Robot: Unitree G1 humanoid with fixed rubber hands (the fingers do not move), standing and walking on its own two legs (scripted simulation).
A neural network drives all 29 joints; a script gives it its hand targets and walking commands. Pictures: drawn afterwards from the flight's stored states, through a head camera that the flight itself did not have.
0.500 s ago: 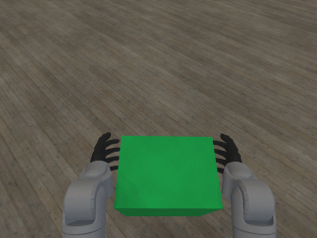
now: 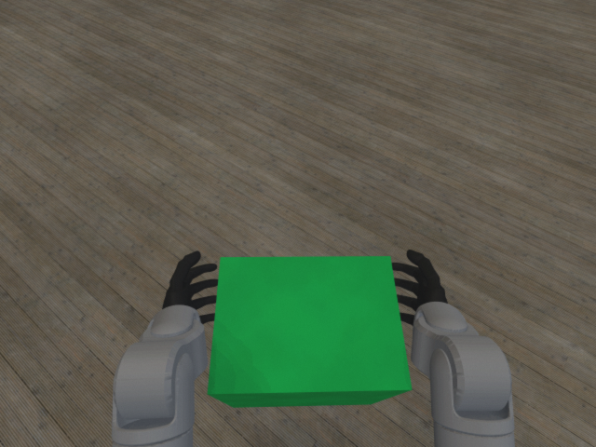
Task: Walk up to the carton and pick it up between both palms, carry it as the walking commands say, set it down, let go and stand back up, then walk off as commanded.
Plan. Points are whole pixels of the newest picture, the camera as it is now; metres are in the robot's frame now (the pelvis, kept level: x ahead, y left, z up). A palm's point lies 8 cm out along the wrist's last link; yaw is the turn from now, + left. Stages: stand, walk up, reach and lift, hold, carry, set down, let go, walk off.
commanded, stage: carry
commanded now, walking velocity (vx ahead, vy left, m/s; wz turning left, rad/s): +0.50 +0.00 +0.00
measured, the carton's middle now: (304, 339) +0.27 +0.00 -0.01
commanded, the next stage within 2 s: none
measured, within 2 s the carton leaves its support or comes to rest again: neither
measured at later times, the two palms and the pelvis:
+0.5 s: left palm (215, 130) +0.59 +0.14 +0.10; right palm (377, 124) +0.62 -0.14 +0.09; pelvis +0.35 -0.03 +0.01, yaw +5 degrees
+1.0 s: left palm (219, 34) +0.95 +0.17 +0.10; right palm (342, 35) +0.95 -0.11 +0.11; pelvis +0.69 +0.03 +0.01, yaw +0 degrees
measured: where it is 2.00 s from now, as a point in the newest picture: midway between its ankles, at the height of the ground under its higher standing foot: (281, 220)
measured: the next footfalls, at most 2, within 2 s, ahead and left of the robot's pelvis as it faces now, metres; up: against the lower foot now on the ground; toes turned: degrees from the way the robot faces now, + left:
right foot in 0.28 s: +0.38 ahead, -0.12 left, +0.00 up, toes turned -8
left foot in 0.70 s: +0.63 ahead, +0.12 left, +0.00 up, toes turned +14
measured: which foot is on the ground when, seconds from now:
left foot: down 0.00-0.32, up 0.34-0.68, down 0.70-1.00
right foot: up 0.00-0.26, down 0.28-0.74, up 0.76-1.00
